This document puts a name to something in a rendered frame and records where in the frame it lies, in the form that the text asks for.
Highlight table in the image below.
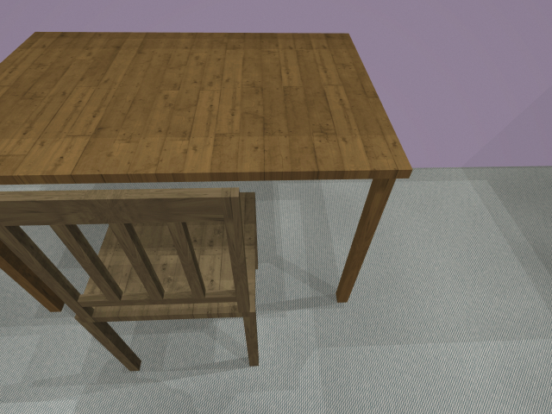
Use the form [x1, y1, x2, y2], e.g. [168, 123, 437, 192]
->
[0, 32, 412, 312]

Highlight chair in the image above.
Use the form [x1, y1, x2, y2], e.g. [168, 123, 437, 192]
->
[0, 187, 259, 371]

